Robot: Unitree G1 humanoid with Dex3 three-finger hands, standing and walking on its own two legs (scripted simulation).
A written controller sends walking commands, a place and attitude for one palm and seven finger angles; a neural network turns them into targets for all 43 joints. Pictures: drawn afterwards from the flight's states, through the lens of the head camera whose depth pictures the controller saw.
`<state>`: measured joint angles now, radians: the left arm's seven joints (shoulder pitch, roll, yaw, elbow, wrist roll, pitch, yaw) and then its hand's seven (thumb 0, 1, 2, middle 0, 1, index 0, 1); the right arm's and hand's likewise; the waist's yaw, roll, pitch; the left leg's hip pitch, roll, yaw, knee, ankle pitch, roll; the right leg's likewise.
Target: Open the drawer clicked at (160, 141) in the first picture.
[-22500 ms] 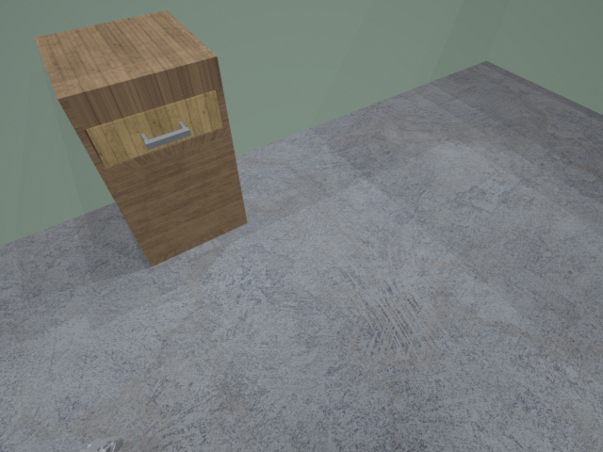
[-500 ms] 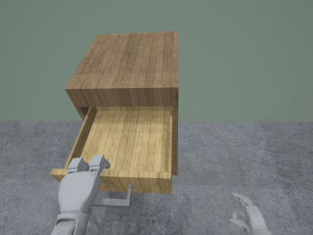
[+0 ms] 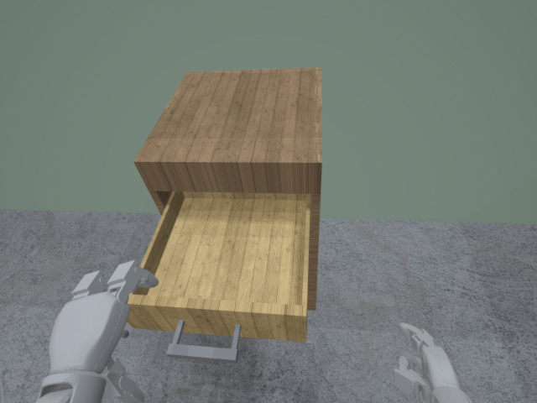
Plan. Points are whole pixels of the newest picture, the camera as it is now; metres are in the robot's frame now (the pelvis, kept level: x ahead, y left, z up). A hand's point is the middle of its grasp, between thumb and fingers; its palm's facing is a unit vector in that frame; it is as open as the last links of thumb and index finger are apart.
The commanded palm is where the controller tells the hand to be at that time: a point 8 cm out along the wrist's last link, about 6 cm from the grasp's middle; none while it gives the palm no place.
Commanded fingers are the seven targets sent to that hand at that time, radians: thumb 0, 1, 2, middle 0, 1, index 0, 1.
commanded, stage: draw the hand back to the body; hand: left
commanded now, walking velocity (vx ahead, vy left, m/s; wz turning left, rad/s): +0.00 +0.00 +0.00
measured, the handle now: (205, 341) +0.26 +0.18 -0.16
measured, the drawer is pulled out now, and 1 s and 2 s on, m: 0.30 0.30 0.30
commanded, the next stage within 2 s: step back with the hand held close in 0.96 s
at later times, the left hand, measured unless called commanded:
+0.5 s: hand (84, 291) +0.20 +0.23 +0.15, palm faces +0.35 -0.85 -0.40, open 10.9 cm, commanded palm +0.15 +0.28 +0.18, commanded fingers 0.00 0.48 0.72 -0.23 -0.57 -0.23 -0.57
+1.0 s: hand (55, 290) +0.19 +0.25 +0.18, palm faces +0.42 -0.81 -0.40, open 7.5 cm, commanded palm +0.14 +0.29 +0.20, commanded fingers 0.00 0.90 0.90 -0.20 -0.30 -0.20 -0.30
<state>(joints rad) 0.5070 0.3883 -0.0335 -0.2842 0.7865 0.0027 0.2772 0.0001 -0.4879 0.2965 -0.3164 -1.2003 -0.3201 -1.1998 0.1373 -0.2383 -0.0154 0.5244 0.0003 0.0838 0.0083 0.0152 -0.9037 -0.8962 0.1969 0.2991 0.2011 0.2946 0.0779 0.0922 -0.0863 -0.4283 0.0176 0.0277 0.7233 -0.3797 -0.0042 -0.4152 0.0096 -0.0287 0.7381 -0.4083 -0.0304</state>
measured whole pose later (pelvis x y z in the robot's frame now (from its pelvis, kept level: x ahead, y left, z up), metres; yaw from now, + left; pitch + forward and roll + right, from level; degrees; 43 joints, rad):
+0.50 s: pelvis +0.02 +0.01 +0.02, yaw +1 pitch -1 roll +0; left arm 0.58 0.31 0.20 -0.46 -0.04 -0.08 0.13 0.00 0.15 0.57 -0.26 -0.79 -0.26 -0.78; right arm 0.19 -0.22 0.01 0.60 0.02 -0.13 -0.08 0.02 -0.90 -0.90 0.20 0.30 0.20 0.29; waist 0.04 0.06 0.00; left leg -0.14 0.00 0.01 0.46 -0.29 0.00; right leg -0.11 0.00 -0.05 0.44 -0.31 -0.01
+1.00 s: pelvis +0.01 +0.00 +0.03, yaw +2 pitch -3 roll +0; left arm 0.56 0.32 0.27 -0.49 -0.06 -0.08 0.13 0.02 0.85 0.88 -0.21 -0.33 -0.21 -0.33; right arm 0.17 -0.21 0.02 0.61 0.02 -0.11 -0.08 0.02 -0.90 -0.90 0.20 0.30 0.20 0.30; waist 0.06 0.07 0.01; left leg -0.13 0.01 0.00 0.44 -0.27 0.00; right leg -0.09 0.01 -0.06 0.42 -0.29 -0.02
